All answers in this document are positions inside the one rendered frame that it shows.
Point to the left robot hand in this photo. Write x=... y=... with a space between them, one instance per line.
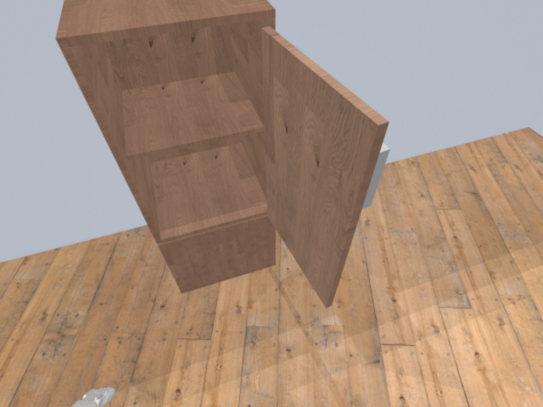
x=96 y=398

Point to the handle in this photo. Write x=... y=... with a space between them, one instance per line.
x=383 y=155

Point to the cupboard door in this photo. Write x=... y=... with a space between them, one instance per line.
x=322 y=145

